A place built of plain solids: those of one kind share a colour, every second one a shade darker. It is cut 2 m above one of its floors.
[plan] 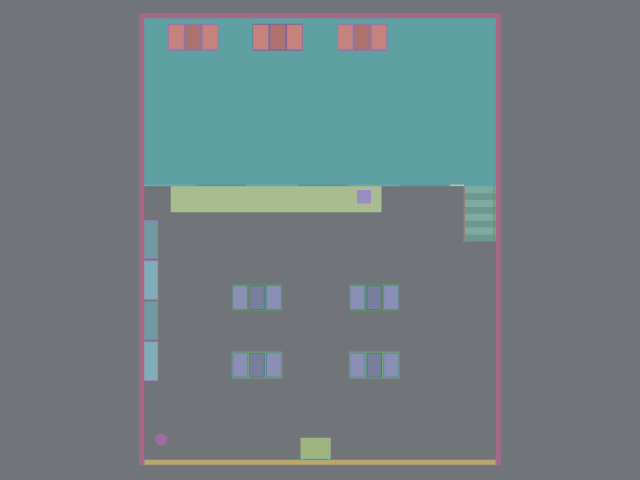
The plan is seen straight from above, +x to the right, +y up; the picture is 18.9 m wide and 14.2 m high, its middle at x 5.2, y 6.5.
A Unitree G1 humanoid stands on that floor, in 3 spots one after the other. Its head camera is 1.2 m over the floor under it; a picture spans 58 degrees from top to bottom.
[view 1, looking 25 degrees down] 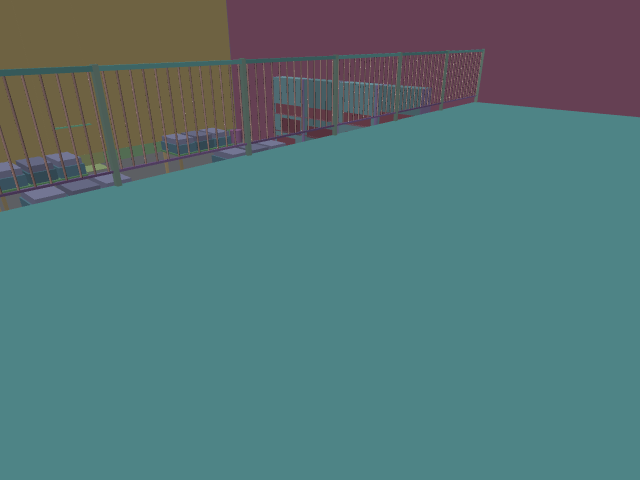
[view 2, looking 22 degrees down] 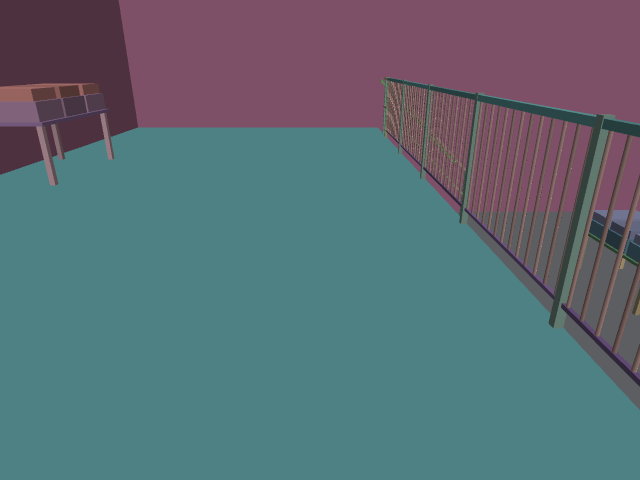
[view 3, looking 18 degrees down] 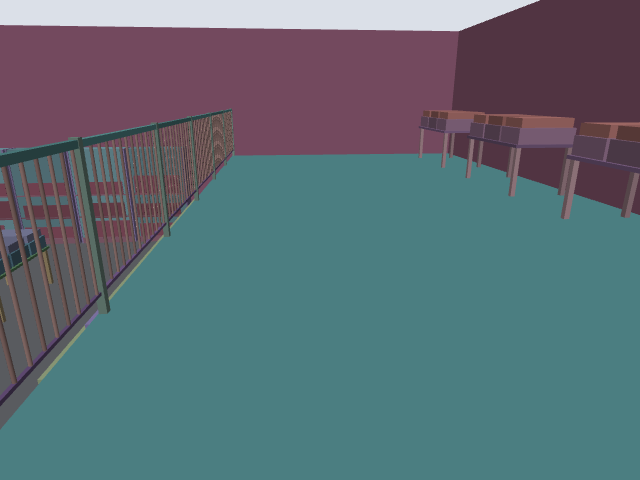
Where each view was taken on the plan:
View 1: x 9.10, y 11.96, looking -138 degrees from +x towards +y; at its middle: upper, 2.84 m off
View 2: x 1.20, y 9.29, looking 0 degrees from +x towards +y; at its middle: upper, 3.20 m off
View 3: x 9.95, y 9.19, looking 175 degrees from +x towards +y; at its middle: upper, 3.88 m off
